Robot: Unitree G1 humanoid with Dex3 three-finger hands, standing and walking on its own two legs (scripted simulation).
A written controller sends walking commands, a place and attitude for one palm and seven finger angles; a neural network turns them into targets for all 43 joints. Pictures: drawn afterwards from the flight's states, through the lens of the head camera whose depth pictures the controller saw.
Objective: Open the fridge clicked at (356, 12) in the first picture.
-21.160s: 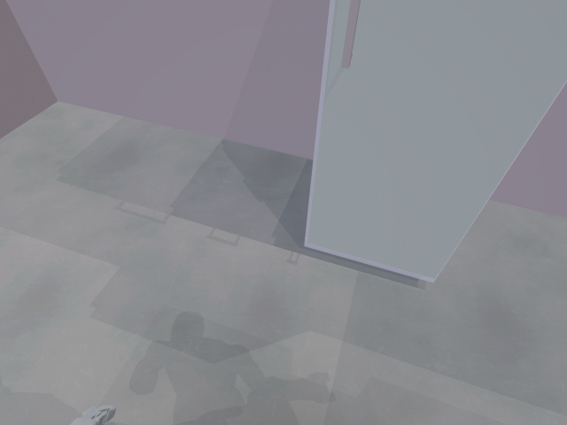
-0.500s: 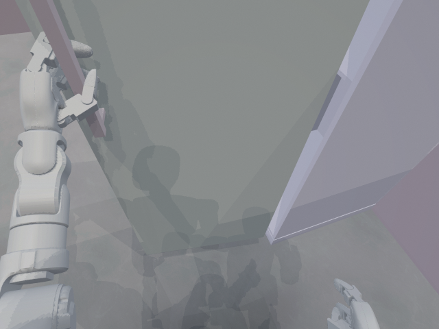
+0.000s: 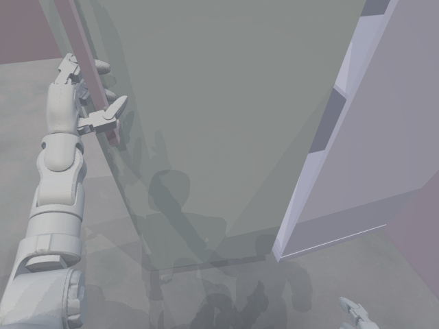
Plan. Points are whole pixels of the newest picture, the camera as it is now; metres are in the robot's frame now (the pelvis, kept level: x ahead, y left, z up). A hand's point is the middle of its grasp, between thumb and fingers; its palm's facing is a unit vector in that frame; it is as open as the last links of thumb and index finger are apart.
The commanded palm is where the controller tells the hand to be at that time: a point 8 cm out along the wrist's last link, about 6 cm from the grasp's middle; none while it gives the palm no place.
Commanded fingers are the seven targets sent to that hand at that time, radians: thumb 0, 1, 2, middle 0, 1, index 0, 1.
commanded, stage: loosen the grip on the handle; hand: left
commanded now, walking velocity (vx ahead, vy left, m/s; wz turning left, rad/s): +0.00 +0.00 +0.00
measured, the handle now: (89, 57) +0.46 +0.22 +0.28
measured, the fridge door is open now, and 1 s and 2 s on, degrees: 81 82 82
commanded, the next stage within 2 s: slip the hand off the handle in 0.38 s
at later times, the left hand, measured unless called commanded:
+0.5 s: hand (104, 118) +0.40 +0.21 +0.20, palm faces +0.21 -0.95 -0.21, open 14.7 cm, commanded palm +0.37 +0.26 +0.20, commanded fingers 0.00 -0.55 0.20 -0.25 -1.15 -0.25 -1.15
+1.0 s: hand (59, 125) +0.39 +0.28 +0.19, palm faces +0.27 -0.94 -0.21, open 14.7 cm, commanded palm +0.36 +0.32 +0.20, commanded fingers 0.00 -0.55 0.20 -0.25 -1.15 -0.25 -1.15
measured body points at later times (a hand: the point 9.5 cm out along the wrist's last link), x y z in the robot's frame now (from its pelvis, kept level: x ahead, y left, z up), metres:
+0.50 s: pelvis +0.03 -0.02 +0.00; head +0.05 -0.02 +0.45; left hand +0.38 +0.26 +0.21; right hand +0.16 -0.27 -0.11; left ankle +0.05 +0.13 -0.73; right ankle +0.02 -0.14 -0.73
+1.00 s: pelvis +0.04 -0.01 -0.01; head +0.06 +0.00 +0.44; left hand +0.37 +0.33 +0.20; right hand +0.18 -0.26 -0.11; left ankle +0.05 +0.13 -0.73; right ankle +0.02 -0.14 -0.73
